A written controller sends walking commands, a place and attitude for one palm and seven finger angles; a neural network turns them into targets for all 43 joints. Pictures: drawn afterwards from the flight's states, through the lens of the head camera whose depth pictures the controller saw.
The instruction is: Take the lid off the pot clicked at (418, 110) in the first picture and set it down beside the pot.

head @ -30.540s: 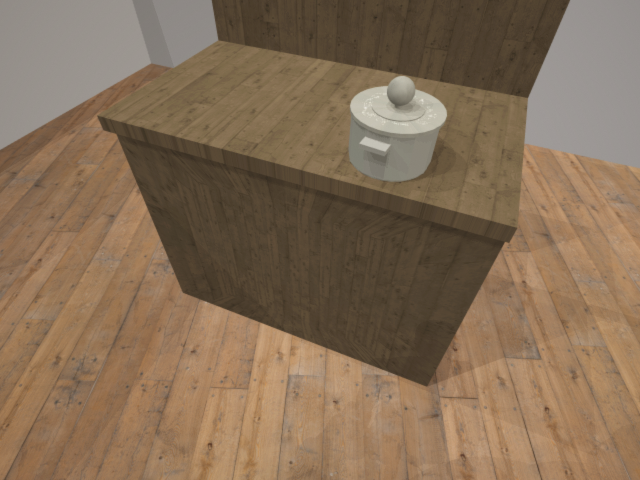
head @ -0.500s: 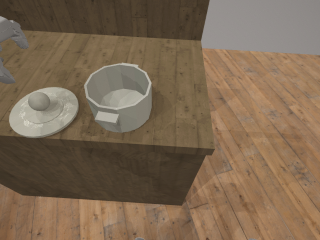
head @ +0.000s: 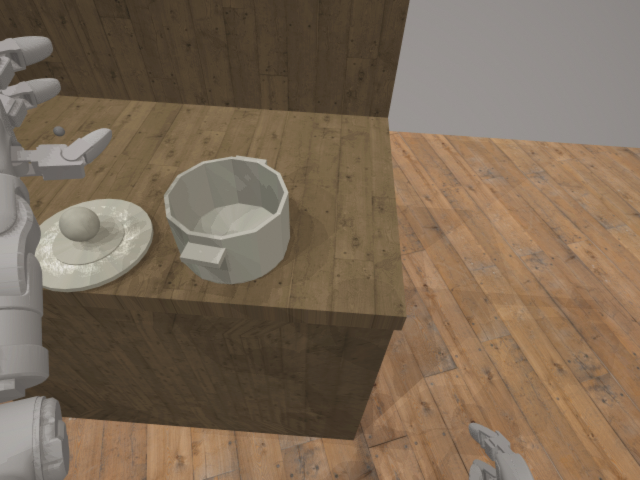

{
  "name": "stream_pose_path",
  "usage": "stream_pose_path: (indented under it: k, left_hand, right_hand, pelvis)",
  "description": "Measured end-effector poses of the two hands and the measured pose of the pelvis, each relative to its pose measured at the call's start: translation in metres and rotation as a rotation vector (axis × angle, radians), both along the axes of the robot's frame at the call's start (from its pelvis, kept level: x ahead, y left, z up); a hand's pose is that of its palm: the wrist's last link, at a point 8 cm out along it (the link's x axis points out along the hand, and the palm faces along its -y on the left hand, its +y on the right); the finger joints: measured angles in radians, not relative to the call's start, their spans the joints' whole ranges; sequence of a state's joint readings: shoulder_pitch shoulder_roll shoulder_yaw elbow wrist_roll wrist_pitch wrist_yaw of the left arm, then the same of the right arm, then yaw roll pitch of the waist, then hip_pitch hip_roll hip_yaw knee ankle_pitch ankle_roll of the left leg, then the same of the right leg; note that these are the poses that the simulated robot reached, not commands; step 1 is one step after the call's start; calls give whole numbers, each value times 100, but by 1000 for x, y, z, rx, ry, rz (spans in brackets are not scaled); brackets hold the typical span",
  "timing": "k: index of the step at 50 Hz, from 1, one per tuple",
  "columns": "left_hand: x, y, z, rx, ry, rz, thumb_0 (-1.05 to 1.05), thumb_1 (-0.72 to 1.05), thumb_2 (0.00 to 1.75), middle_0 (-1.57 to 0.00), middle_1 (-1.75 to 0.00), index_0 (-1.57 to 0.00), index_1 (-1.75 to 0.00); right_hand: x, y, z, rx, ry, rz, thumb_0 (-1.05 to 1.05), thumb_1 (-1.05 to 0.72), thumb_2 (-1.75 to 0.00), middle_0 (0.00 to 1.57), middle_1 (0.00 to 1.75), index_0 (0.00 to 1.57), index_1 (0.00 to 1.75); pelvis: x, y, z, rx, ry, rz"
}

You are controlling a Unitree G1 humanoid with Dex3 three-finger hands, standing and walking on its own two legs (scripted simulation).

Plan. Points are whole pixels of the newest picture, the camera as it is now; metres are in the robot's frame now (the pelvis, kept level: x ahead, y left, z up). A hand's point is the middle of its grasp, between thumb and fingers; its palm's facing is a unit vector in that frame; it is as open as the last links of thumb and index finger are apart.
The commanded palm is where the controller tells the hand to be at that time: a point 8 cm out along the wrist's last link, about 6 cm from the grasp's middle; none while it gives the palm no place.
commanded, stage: draw the hand back to the body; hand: left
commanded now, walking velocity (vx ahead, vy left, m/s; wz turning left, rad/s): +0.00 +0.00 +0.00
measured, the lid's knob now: (79, 224) +0.44 +0.38 +0.04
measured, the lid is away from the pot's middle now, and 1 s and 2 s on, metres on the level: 0.22 0.22 0.22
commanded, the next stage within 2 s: step back with the hand held close in 1.44 s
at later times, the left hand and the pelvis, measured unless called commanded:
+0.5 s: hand (61, 194) +0.31 +0.26 +0.23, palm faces +0.53 -0.81 -0.25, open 8.4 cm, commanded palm +0.25 +0.29 +0.24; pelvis +0.02 -0.05 +0.00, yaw +0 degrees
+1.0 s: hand (60, 277) +0.23 +0.23 +0.22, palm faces +0.48 -0.84 -0.27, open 7.4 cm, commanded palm +0.17 +0.26 +0.23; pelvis +0.00 -0.04 +0.00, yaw +1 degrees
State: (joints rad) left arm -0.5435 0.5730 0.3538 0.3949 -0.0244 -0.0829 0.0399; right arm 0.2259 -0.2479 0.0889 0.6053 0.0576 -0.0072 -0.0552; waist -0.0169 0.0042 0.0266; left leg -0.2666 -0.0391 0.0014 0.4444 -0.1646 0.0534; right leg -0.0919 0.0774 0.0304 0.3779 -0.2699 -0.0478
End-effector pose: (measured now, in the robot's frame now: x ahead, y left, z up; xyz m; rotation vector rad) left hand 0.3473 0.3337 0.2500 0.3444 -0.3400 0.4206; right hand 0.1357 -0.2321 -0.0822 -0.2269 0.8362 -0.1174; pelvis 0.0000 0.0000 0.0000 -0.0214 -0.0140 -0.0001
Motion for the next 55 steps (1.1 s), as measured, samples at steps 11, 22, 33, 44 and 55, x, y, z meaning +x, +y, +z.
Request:
stream_pose_path:
  k: [11,22,33,44,55]
  left_hand:
    - [-34,-14,-6,-9,-3,65,1,25,81,-34,-61,-34,-61]
    - [-71,-35,-12,11,-17,86,1,51,85,-29,-48,-29,-48]
    - [-112,-50,-17,22,-40,83,1,77,88,-23,-36,-23,-36]
    - [-146,-65,-22,40,-58,38,2,88,90,-21,-31,-21,-31]
    - [-177,-76,-27,75,-45,-21,2,89,90,-21,-30,-21,-30]
  right_hand:
    - [3,-47,-11,-15,32,-40,1,-91,-90,20,30,21,30]
    - [41,-56,-4,12,-69,-7,1,-91,-90,20,30,20,30]
    - [62,-42,3,44,-141,49,1,-91,-90,20,30,21,30]
    - [53,-30,3,52,-154,59,2,-91,-90,20,30,21,30]
    - [44,-18,4,55,-172,60,2,-91,-90,20,30,21,30]
  pelvis:
    - [16,-23,0,18,-17,-3]
    - [18,-43,-2,28,-32,3]
    - [14,-48,-3,31,-55,13]
    - [8,-42,-2,26,-76,14]
    - [3,-33,-1,19,-88,13]
